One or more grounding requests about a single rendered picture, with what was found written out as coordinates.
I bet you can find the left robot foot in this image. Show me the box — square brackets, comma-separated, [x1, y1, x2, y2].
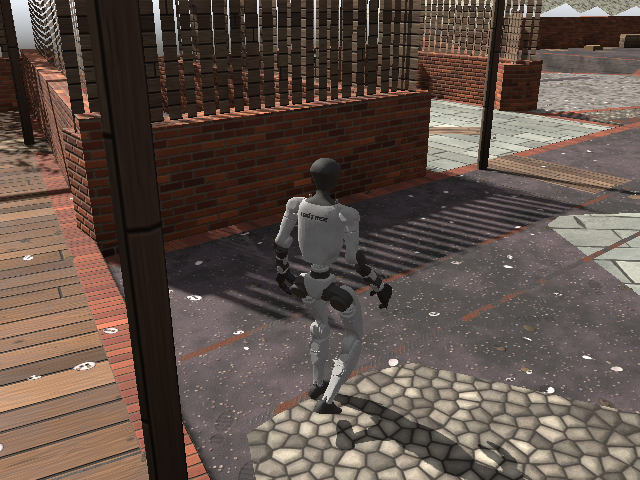
[308, 377, 331, 399]

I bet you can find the robot left upper arm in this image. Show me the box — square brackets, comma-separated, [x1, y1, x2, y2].
[275, 197, 305, 248]

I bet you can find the robot right hand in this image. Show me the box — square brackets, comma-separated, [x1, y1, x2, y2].
[369, 283, 392, 309]

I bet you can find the robot left hand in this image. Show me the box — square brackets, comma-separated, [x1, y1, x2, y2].
[276, 268, 296, 295]

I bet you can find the robot head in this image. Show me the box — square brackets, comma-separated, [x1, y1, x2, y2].
[305, 158, 341, 206]

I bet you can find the robot right upper arm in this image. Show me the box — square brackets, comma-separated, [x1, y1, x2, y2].
[338, 205, 361, 264]

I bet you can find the right robot forearm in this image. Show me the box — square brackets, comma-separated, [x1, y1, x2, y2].
[354, 250, 384, 292]

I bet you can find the left robot forearm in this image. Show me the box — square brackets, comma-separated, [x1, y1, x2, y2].
[274, 234, 289, 274]

